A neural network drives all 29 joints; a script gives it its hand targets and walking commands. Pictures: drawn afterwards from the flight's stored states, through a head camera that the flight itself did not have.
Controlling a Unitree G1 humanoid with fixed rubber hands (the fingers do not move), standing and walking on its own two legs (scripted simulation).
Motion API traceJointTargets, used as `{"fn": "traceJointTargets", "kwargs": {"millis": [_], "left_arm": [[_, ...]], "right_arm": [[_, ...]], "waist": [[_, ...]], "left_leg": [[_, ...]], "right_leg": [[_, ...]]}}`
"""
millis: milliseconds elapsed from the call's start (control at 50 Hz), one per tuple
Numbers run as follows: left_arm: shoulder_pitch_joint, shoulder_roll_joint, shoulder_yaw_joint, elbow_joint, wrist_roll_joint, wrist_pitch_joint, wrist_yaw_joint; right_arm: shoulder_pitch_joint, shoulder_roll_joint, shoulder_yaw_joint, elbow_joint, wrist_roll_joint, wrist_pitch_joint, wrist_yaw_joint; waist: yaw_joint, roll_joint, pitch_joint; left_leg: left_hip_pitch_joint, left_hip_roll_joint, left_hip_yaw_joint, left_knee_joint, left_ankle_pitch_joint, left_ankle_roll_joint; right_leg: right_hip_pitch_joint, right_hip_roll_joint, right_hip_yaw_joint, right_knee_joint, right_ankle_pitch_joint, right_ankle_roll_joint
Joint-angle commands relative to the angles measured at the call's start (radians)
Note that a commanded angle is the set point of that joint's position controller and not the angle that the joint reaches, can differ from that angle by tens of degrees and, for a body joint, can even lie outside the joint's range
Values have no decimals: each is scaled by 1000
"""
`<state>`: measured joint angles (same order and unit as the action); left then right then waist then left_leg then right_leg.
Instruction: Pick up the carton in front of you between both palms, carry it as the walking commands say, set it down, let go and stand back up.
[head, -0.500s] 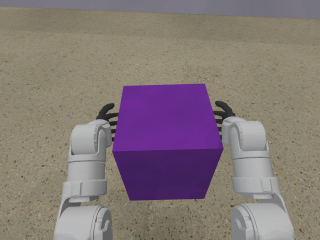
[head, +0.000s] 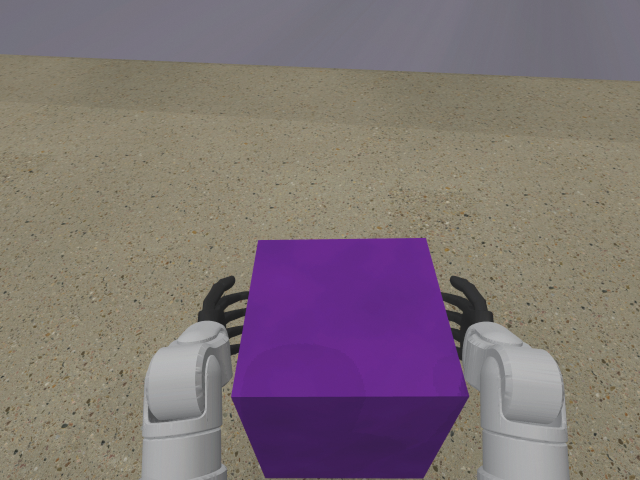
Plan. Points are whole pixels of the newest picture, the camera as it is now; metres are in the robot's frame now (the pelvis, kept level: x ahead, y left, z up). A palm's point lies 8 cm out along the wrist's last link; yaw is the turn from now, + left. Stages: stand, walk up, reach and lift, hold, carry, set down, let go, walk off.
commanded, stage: carry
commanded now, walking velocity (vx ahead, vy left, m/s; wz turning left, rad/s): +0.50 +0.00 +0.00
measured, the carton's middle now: (342, 362) +0.27 +0.00 +0.01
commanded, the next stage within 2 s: none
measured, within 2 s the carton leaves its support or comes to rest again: neither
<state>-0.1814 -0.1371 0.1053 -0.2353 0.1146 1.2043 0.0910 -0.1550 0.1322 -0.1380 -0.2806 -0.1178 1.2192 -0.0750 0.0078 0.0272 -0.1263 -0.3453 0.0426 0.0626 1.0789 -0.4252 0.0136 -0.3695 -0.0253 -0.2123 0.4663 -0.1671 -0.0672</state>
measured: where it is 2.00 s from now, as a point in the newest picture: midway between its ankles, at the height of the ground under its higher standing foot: (331, 469)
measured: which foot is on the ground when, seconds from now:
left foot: up 0.00-0.32, down 0.34-1.00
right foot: down 0.00-0.38, up 0.40-0.58, down 0.60-1.00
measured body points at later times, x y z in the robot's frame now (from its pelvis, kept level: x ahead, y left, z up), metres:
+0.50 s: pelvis +0.27 +0.04 +0.00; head +0.28 +0.06 +0.45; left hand +0.56 +0.18 +0.06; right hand +0.55 -0.12 +0.07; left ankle +0.35 +0.12 -0.74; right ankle +0.18 -0.08 -0.69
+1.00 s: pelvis +0.39 +0.02 +0.00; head +0.36 +0.02 +0.45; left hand +0.67 +0.16 +0.07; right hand +0.66 -0.14 +0.07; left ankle +0.36 +0.13 -0.73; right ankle +0.33 -0.08 -0.73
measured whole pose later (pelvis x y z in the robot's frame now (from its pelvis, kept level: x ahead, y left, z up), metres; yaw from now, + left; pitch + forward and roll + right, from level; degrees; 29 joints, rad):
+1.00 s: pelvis +0.39 +0.02 +0.00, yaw -2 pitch +4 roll +0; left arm -0.15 -0.13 0.12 -0.21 0.13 1.16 0.07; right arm -0.15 0.13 -0.11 -0.22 -0.14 1.17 -0.07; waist 0.00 0.00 -0.16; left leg -0.27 0.07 0.18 0.56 -0.34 0.00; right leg -0.24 -0.05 -0.15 0.55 -0.36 0.00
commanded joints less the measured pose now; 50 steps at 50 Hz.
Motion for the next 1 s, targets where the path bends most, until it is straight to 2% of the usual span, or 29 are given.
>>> {"fn": "traceJointTargets", "kwargs": {"millis": [0, 40, 80, 140, 200, 260, 300, 320, 340, 360, 380, 400, 420, 440, 460, 480, 520, 540, 560, 580, 600, 620, 640, 660, 720, 760, 880, 980], "left_arm": [[-466, -960, -696, -97, -409, -4, -265], [-451, -960, -706, -106, -419, -11, -271], [-435, -946, -711, -111, -426, -14, -276], [-428, -915, -717, -135, -432, -14, -278], [-418, -874, -710, -153, -424, -1, -272], [-398, -833, -696, -137, -402, 16, -263], [-395, -816, -689, -124, -394, 26, -259], [-393, -806, -685, -117, -393, 30, -258], [-404, -792, -680, -113, -391, 34, -258], [-449, -820, -705, -123, -409, 47, -257], [-441, -835, -705, -117, -408, 46, -261], [-457, -872, -708, -114, -416, 36, -265], [-477, -901, -713, -123, -422, 25, -268], [-489, -926, -721, -135, -423, 13, -268], [-498, -941, -727, -150, -423, 3, -265], [-491, -948, -735, -163, -418, -5, -260], [-453, -960, -744, -170, -408, -17, -252], [-434, -953, -744, -179, -404, -20, -250], [-422, -946, -742, -190, -401, -21, -248], [-422, -932, -738, -203, -401, -18, -248], [-417, -915, -734, -204, -401, -11, -249], [-427, -901, -728, -192, -393, -5, -251], [-422, -895, -716, -168, -386, 1, -254], [-395, -882, -704, -135, -384, 10, -258], [-356, -862, -680, -63, -373, 22, -267], [-368, -866, -677, -43, -375, 22, -270], [-434, -913, -705, -48, -391, -10, -277], [-421, -918, -722, -23, -368, -69, -279]], "right_arm": [[-530, 944, 759, -72, 426, -12, 257], [-494, 952, 759, -64, 411, -24, 251], [-461, 954, 758, -57, 393, -31, 244], [-444, 933, 757, -76, 384, -32, 235], [-441, 894, 753, -103, 385, -18, 229], [-439, 847, 741, -97, 390, 3, 228], [-419, 828, 730, -77, 388, 14, 230], [-420, 820, 723, -68, 383, 18, 232], [-416, 806, 714, -61, 380, 22, 233], [-429, 807, 696, -30, 371, 14, 237], [-392, 836, 694, -16, 386, 8, 240], [-413, 871, 702, -41, 398, -1, 243], [-441, 911, 709, -59, 406, -10, 246], [-463, 949, 718, -74, 413, -20, 250], [-482, 972, 726, -87, 420, -28, 253], [-483, 980, 733, -95, 422, -35, 256], [-448, 970, 736, -105, 423, -42, 257], [-438, 961, 739, -115, 423, -44, 258], [-436, 947, 742, -126, 424, -44, 258], [-436, 934, 744, -135, 423, -43, 257], [-431, 918, 742, -130, 418, -39, 257], [-443, 905, 749, -132, 414, -31, 257], [-452, 892, 753, -126, 411, -19, 256], [-442, 881, 747, -102, 404, -9, 255], [-423, 860, 736, -48, 386, 8, 253], [-428, 866, 729, -23, 381, 9, 253], [-458, 922, 738, 0, 377, -24, 254], [-435, 927, 747, 32, 352, -85, 257]], "waist": [[5, -90, -247], [6, -125, -226], [5, -138, -196], [6, -148, -148], [9, -158, -103], [14, -167, -74], [-3, -141, -115], [-12, -119, -162], [-25, -35, -232], [-34, 215, -358], [-31, 234, -372], [-28, 181, -354], [-25, 110, -356], [-16, 81, -324], [-10, 96, -310], [-10, 109, -319], [-15, 132, -351], [-13, 120, -355], [-7, 98, -349], [-9, 86, -340], [-8, 68, -328], [-16, -10, -294], [-19, -66, -263], [-16, -79, -240], [-9, -80, -228], [-8, -75, -238], [-6, -45, -251], [-7, -28, -274]], "left_leg": [[-292, 86, -61, -9, 90, 4], [-249, 74, -18, -131, 130, -15], [-251, 73, 13, -253, 189, -34], [-248, 61, 58, -410, 295, -44], [-234, 45, 91, -497, 353, -37], [-163, 11, 135, -575, 411, -26], [39, -46, 203, -684, 489, -19], [217, -22, 185, -692, 550, -9], [404, 145, -7, -664, 834, 12], [680, 352, -292, -624, 1062, 184], [616, 377, -364, -695, 1044, 229], [548, 361, -296, -724, 998, 218], [499, 341, -235, -737, 920, 186], [414, 310, -149, -759, 856, 140], [349, 271, -89, -777, 797, 110], [330, 248, -54, -780, 748, 105], [325, 249, -30, -778, 646, 111], [308, 238, -4, -761, 620, 107], [272, 217, 30, -735, 575, 91], [230, 191, 43, -712, 492, 65], [182, 178, 49, -703, 403, 35], [168, 140, 67, -673, 362, 4], [173, 130, 50, -667, 386, -13], [176, 134, 43, -644, 449, -15], [187, 132, 42, -565, 640, -15], [182, 125, 48, -543, 681, -20], [204, 122, 43, -525, 715, -21], [217, 124, 35, -512, 738, -11]], "right_leg": [[403, -317, 406, -264, 28, -77], [347, -286, 313, -310, -22, -69], [338, -271, 264, -343, -45, -76], [351, -240, 197, -339, 31, -62], [366, -225, 153, -315, 123, -50], [387, -201, 91, -200, 395, -16], [349, -149, 14, -8, 513, 36], [259, -126, -2, 107, 482, 72], [127, -88, 1, 283, 179, 119], [-125, -1, 50, 532, -181, 148], [-170, 16, 125, 633, -402, 134], [-166, -8, 177, 650, -420, 114], [-144, -42, 207, 583, -405, 96], [-96, -74, 210, 415, -386, 90], [-28, -62, 182, 278, -364, 94], [28, -32, 149, 204, -345, 100], [98, -25, 115, 102, -248, 97], [137, -31, 95, 30, -157, 96], [194, -45, 82, -68, -5, 97], [247, -67, 86, -105, 99, 98], [283, -121, 121, -117, 133, 96], [255, -181, 180, -72, 236, 82], [230, -189, 175, -40, 287, 71], [222, -183, 167, -29, 323, 71], [216, -168, 163, 9, 506, 74], [230, -162, 156, 34, 584, 75], [224, -149, 147, 66, 564, 74], [223, -139, 144, 86, 508, 71]]}}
